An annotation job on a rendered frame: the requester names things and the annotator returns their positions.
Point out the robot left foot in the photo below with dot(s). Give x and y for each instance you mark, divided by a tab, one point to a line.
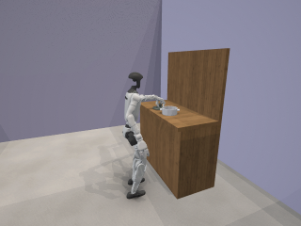
130	182

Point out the lid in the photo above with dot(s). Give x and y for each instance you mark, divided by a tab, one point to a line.
157	108

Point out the pot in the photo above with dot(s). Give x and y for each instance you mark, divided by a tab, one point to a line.
169	110

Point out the left robot forearm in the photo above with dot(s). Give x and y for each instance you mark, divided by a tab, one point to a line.
150	97

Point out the left robot hand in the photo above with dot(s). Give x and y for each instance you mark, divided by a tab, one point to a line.
161	101

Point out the table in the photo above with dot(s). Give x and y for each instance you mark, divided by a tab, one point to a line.
184	148

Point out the right robot forearm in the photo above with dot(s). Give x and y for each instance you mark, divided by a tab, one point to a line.
132	124

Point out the left robot upper arm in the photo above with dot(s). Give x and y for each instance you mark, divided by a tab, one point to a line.
142	98

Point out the right robot upper arm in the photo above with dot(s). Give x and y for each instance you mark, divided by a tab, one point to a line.
135	99

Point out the robot head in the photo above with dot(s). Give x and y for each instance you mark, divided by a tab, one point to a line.
136	77

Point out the right robot hand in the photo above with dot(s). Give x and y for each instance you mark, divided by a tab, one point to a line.
141	146

